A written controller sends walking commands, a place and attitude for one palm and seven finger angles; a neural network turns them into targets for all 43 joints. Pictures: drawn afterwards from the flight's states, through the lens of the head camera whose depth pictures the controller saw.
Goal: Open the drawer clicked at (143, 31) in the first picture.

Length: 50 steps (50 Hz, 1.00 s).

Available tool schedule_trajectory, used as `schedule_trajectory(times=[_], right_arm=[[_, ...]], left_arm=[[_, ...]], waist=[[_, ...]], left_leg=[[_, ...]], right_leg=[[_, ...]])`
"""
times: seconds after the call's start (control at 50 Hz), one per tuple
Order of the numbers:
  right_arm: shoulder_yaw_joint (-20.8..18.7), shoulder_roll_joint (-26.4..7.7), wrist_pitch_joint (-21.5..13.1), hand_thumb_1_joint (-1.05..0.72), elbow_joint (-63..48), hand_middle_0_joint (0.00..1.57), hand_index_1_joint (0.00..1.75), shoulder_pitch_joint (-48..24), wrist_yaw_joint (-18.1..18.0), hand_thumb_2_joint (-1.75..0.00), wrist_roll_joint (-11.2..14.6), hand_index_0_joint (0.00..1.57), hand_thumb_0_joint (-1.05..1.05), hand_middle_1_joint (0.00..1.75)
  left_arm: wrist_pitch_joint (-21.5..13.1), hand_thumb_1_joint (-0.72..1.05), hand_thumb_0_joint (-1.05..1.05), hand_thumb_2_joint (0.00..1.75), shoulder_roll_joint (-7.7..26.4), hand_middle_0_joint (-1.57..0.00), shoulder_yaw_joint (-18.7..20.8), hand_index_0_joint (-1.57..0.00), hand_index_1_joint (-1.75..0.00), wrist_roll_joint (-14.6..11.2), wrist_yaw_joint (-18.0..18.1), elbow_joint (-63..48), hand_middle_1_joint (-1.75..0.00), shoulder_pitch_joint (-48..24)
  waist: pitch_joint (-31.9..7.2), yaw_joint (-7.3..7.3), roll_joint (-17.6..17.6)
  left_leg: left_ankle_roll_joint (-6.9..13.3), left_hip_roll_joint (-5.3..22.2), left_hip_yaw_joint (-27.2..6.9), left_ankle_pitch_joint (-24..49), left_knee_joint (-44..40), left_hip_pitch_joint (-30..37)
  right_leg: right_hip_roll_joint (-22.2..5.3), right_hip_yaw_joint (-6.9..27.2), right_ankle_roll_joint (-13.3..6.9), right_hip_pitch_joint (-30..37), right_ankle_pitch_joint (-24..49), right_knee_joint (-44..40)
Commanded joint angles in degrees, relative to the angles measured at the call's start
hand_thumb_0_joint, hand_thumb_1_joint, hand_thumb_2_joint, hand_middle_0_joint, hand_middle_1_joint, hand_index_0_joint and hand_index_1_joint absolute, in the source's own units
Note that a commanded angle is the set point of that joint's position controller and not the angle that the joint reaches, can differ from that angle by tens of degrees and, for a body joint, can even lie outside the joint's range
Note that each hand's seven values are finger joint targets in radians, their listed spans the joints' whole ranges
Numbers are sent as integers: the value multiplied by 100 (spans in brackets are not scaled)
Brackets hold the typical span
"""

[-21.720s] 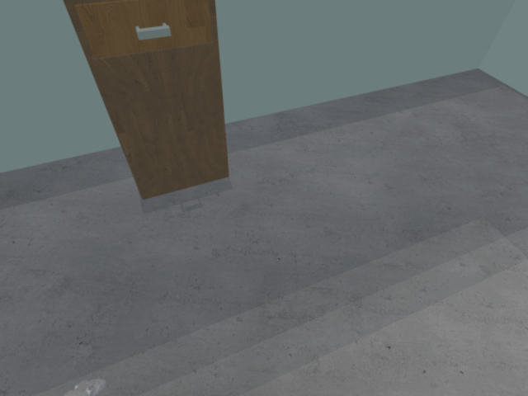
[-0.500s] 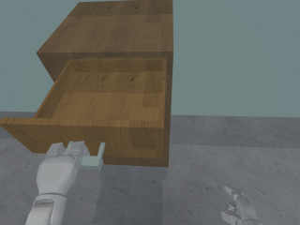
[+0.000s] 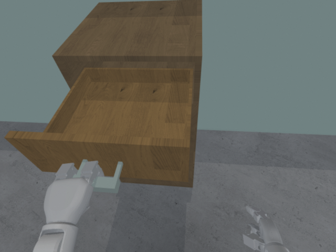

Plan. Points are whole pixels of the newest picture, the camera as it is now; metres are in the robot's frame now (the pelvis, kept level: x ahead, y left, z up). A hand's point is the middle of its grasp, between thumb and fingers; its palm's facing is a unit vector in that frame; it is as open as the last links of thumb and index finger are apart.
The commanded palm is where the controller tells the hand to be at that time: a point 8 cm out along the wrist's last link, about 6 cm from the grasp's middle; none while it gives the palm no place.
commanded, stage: pull the drawer open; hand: left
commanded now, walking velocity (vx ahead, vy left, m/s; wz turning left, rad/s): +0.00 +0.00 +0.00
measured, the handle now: (98, 174) +0.26 +0.20 +0.05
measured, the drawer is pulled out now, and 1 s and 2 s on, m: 0.30 0.30 0.30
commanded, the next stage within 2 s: open the thumb to release the handle in 0.02 s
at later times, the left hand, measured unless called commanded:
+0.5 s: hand (76, 199) +0.21 +0.25 +0.03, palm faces +0.02 -0.07 -1.00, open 9.7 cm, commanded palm +0.19 +0.25 +0.08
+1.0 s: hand (81, 195) +0.22 +0.24 +0.03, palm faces +0.04 -0.07 -1.00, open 13.8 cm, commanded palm +0.20 +0.23 +0.09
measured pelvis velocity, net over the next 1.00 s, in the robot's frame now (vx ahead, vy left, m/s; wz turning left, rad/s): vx -0.02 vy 0.00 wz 0.01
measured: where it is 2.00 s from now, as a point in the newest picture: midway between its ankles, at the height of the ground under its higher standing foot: outside the picture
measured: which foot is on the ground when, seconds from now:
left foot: down 0.00-1.00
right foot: down 0.00-1.00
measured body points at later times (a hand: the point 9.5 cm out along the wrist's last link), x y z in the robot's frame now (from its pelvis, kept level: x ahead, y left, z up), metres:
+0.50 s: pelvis -0.01 +0.00 +0.00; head +0.02 -0.03 +0.45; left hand +0.21 +0.25 +0.08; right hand +0.20 -0.22 -0.10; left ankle -0.03 +0.11 -0.72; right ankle -0.01 -0.10 -0.72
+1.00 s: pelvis -0.02 +0.00 +0.01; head +0.01 -0.03 +0.45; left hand +0.21 +0.24 +0.08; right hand +0.19 -0.21 -0.10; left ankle -0.03 +0.11 -0.72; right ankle -0.01 -0.10 -0.72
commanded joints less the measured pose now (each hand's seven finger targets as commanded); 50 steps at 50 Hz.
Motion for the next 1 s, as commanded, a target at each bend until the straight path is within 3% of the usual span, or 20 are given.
schedule_trajectory(times=[0.0, 0.08, 0.1, 0.12, 0.14, 0.16, 0.22, 0.28, 0.38, 0.5, 0.54, 0.56, 0.62, 0.68, 0.7, 0.76, 0.8, 0.86, 0.92, 0.98], right_arm=[[-207, -549, -295, -90, -918, 20, 30, -779, -39, -90, -7, 20, 0, 30], [-188, -549, -302, -90, -944, 20, 30, -812, -32, -90, -20, 20, 0, 30], [-194, -650, -198, -90, -676, 20, 30, -795, -155, -90, 18, 20, 0, 30], [-154, -587, -195, -90, -758, 20, 30, -857, -200, -90, -43, 20, 0, 30], [-145, -560, -200, -90, -752, 20, 30, -847, -202, -90, -11, 20, 0, 30], [-178, -572, -194, -90, -738, 20, 30, -865, -218, -90, 11, 20, 0, 30], [-253, -580, -254, -90, -764, 20, 30, -787, -226, -90, 44, 20, 0, 30], [-256, -617, -284, -90, -779, 20, 30, -777, -228, -90, 50, 20, 0, 30], [-226, -635, -284, -90, -783, 20, 30, -792, -212, -90, -18, 20, 0, 30], [-292, -620, -280, -90, -693, 20, 30, -724, -242, -90, 34, 20, 0, 30], [-302, -619, -291, -90, -727, 20, 30, -714, -242, -90, 34, 20, 0, 30], [-296, -651, -285, -90, -713, 20, 30, -741, -255, -90, 49, 20, 0, 30], [-289, -630, -295, -90, -697, 20, 30, -730, -268, -90, 43, 20, 0, 30], [-258, -632, -299, -90, -724, 20, 30, -765, -268, -90, 48, 20, 0, 30], [-291, -543, -358, -90, -868, 20, 30, -766, -168, -90, 55, 20, 0, 30], [-321, -638, -369, -90, -754, 20, 30, -715, -187, -90, 38, 20, 0, 30], [-268, -576, -304, -90, -736, 20, 30, -723, -146, -90, 8, 20, 0, 30], [-239, -619, -247, -90, -728, 20, 30, -824, -167, -90, 33, 20, 0, 30], [-242, -582, -254, -90, -715, 20, 30, -816, -201, -90, 65, 20, 0, 30], [-218, -591, -261, -90, -692, 20, 30, -822, -227, -90, 84, 20, 0, 30]], left_arm=[[40, 90, 0, 90, 821, -40, 667, -40, -135, -37, 139, -968, -135, -227], [-1, 90, 0, 90, 858, -40, 679, -40, -135, -13, 126, -1092, -135, -168], [-15, 90, 0, 90, 1880, -40, 1523, -40, -135, 63, 178, -572, -135, -1238], [16, 83, 0, 87, 1610, -40, 1335, -40, -134, 125, 171, -295, -134, -1119], [11, 76, 0, 84, 1488, -39, 1217, -39, -134, 119, 152, -220, -134, -1261], [3, 69, 0, 81, 1536, -38, 1282, -38, -133, 90, 145, -245, -133, -1331], [-39, 48, 0, 72, 1140, -37, 935, -37, -130, -153, 64, -394, -130, -1164], [-109, 27, 0, 63, 981, -35, 737, -35, -128, -340, -95, -512, -128, -1146], [-271, -8, 0, 48, 1230, -33, 943, -33, -124, -105, -23, -392, -124, -1315], [-280, -50, 0, 30, 1317, -30, 1031, -30, -120, -68, 55, -85, -120, -1572], [-278, -50, 0, 30, 1181, -30, 898, -30, -120, -103, 44, -209, -120, -1575], [-250, -50, 0, 30, 1387, -30, 1078, -30, -120, -132, 45, -128, -120, -1579], [-260, -50, 0, 30, 1173, -30, 884, -30, -120, -167, 27, -52, -120, -1606], [-285, -50, 0, 30, 1210, -30, 884, -30, -120, -151, 20, -90, -120, -1716], [-305, -50, 0, 30, 168, -30, -128, -30, -120, -283, -42, -797, -120, -1630], [-283, -50, 0, 30, 936, -30, 528, -30, -120, -219, 34, -581, -120, -1624], [-177, -50, 0, 30, 865, -30, 500, -30, -120, 20, 96, -354, -120, -1638], [-23, -50, 0, 30, 1237, -30, 806, -30, -120, 162, 168, -140, -120, -1909], [42, -50, 0, 30, 877, -30, 455, -30, -120, 24, 56, -100, -120, -2076], [43, -50, 0, 30, 890, -30, 403, -30, -120, -95, -55, -99, -120, -2220]], waist=[[-983, 81, -349], [-1041, 122, -302], [-841, -14, -403], [-773, 149, -371], [-649, 33, -388], [-821, 69, -280], [-1173, 77, -25], [-1152, -32, -213], [-883, 23, -546], [-990, 21, -205], [-1133, 34, -98], [-1128, 19, -186], [-994, -8, -343], [-956, -14, -359], [-1143, -79, -123], [-1081, -70, -391], [-919, -7, -469], [-861, 67, -462], [-992, 6, -330], [-987, -74, -236]], left_leg=[[20, -264, -272, 2033, -451, 384], [19, -259, -260, 2086, -461, 402], [27, -290, -264, 1787, -477, 241], [49, -338, -251, 1575, -507, 147], [56, -329, -253, 1478, -516, 129], [47, -309, -240, 1506, -537, 221], [37, -298, -219, 1883, -554, 472], [43, -272, -252, 2001, -549, 502], [67, -286, -256, 1652, -598, 251], [48, -302, -225, 1431, -628, 309], [35, -294, -228, 1615, -622, 382], [29, -282, -242, 1625, -625, 368], [59, -284, -223, 1533, -640, 302], [50, -274, -249, 1465, -679, 289], [45, -269, -281, 1674, -702, 553], [24, -239, -299, 1726, -667, 542], [21, -245, -279, 1543, -737, 410], [16, -258, -257, 1408, -769, 295], [45, -271, -229, 1457, -790, 409], [51, -260, -235, 1567, -778, 513]], right_leg=[[125, 245, -90, 727, 2073, -513], [111, 291, -96, 771, 2121, -513], [132, 365, -101, 706, 2008, -596], [99, 369, -87, 722, 1826, -599], [96, 373, -86, 631, 1716, -658], [97, 386, -96, 694, 1687, -699], [96, 280, -91, 866, 2013, -655], [80, 254, -47, 857, 2119, -695], [48, 301, -54, 735, 1763, -750], [71, 310, -86, 702, 1430, -807], [62, 264, -87, 754, 1613, -752], [75, 316, -89, 795, 1643, -783], [54, 268, -55, 730, 1583, -805], [51, 254, -55, 686, 1423, -807], [48, 180, -65, 691, 1488, -798], [93, 213, -72, 685, 1494, -823], [78, 174, -84, 618, 1293, -838], [83, 299, -113, 723, 1259, -867], [58, 232, -80, 789, 1353, -863], [56, 233, -63, 768, 1466, -891]])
